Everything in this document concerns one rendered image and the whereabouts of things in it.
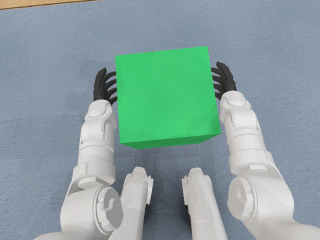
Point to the robot right hand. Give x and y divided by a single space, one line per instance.
226 81

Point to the robot left hand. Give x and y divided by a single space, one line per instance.
101 91

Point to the robot right upper arm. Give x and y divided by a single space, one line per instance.
265 206

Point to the left robot thigh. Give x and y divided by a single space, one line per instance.
136 193

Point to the carton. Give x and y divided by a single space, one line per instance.
166 98

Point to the robot left upper arm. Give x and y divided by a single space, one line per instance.
91 214

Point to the left robot shin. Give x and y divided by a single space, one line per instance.
136 169

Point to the robot right forearm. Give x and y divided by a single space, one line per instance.
248 153

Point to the robot left forearm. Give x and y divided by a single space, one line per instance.
96 148

